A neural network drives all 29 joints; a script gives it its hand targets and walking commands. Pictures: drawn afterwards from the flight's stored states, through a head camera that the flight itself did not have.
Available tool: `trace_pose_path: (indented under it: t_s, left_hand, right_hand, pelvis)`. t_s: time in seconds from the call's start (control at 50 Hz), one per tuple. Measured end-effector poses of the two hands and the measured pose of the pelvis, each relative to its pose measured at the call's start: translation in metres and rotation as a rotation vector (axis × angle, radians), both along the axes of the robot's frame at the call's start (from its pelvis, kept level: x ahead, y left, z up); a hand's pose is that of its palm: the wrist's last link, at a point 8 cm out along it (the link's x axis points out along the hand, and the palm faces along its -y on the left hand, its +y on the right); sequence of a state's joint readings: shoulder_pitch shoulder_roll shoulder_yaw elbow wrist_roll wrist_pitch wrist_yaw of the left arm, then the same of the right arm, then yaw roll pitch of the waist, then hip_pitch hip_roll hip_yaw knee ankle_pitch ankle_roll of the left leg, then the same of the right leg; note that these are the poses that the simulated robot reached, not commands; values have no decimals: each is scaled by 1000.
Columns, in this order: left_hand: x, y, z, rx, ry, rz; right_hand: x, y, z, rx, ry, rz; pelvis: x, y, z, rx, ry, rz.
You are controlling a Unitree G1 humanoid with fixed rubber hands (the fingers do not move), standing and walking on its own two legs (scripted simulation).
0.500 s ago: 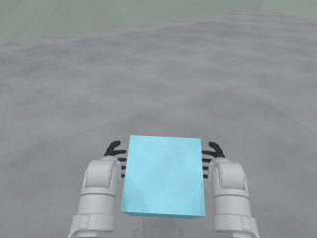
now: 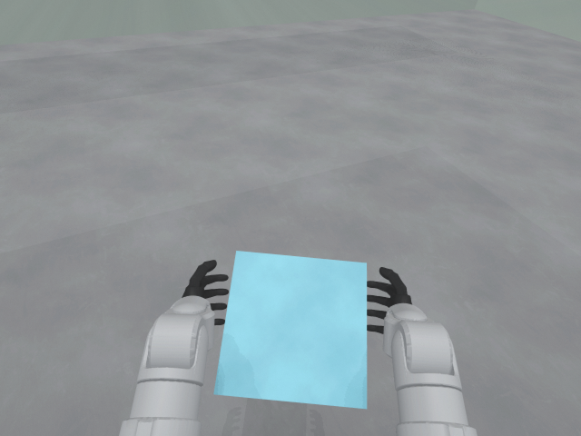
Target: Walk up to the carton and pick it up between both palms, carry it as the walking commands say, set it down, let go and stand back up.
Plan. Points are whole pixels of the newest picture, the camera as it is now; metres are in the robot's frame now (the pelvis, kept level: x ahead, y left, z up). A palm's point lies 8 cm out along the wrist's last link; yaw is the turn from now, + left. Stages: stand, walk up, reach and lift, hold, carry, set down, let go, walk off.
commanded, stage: carry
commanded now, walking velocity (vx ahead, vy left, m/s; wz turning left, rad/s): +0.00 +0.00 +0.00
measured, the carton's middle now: (293, 331) +0.32 +0.01 -0.05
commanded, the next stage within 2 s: none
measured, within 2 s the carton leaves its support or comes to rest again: neither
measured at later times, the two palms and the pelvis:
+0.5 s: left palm (205, 309) +0.28 +0.13 +0.05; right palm (405, 322) +0.29 -0.14 +0.04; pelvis +0.00 -0.01 +0.00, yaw +0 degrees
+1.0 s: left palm (212, 300) +0.30 +0.13 +0.05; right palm (407, 312) +0.31 -0.15 +0.04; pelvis +0.02 -0.02 +0.00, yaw +0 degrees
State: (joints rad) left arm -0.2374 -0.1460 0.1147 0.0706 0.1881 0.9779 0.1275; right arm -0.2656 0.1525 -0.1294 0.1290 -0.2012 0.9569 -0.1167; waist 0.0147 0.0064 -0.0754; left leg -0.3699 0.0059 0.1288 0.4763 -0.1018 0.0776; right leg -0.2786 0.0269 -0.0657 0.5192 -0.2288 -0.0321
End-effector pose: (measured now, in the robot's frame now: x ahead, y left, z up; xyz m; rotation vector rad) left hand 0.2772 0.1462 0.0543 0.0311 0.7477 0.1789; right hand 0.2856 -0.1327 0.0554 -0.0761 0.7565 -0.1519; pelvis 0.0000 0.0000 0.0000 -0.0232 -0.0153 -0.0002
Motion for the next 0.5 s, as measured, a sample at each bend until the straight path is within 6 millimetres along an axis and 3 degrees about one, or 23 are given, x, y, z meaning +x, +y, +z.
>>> trace_pose_path:
  t_s: [0.24, 0.5]
  left_hand:
    - [-3, 0, -10, 8, -12, -13]
    - [7, -11, -6, 13, -35, -26]
  right_hand:
    - [-5, 0, -15, -23, 2, 12]
    - [1, -12, -11, -9, -13, 3]
  pelvis:
    - [-5, 1, 0, 5, 7, -1]
    - [3, -8, 0, 11, 14, -2]
